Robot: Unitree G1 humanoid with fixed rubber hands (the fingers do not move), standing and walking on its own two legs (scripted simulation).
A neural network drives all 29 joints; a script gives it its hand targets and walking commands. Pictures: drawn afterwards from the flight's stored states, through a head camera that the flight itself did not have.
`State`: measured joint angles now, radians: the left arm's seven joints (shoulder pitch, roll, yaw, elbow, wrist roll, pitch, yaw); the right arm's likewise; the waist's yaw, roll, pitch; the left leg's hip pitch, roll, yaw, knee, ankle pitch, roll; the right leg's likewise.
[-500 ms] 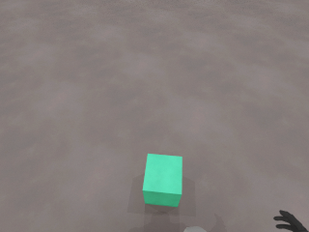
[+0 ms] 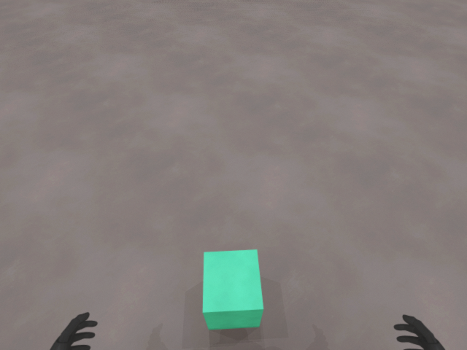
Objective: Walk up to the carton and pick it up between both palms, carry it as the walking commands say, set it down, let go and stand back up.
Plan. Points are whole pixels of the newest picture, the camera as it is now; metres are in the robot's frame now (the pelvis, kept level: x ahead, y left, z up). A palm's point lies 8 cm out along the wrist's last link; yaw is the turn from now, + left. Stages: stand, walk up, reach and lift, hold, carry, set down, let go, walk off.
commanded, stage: walk up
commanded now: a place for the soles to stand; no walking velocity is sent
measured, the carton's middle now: (232, 290) +0.43 +0.02 -0.65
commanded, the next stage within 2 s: reach and lift in 1.82 s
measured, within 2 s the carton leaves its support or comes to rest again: neither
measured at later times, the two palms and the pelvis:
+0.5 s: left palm out of the picture +0.08 +0.35 -0.09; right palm out of the picture +0.09 -0.32 -0.10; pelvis -0.01 +0.01 +0.00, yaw -2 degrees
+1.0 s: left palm out of the picture +0.11 +0.36 -0.10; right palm out of the picture +0.09 -0.31 -0.11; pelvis +0.00 +0.03 -0.01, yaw -6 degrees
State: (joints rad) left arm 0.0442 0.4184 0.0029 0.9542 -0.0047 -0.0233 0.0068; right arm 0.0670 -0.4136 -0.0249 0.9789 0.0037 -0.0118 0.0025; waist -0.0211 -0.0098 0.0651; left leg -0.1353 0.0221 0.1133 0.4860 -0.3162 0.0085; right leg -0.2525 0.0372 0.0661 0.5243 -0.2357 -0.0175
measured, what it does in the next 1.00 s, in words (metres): stands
